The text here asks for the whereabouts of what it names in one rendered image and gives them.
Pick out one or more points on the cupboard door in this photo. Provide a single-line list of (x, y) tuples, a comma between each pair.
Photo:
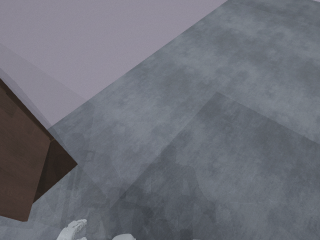
[(23, 151)]

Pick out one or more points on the robot left hand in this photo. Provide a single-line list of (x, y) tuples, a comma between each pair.
[(68, 233)]

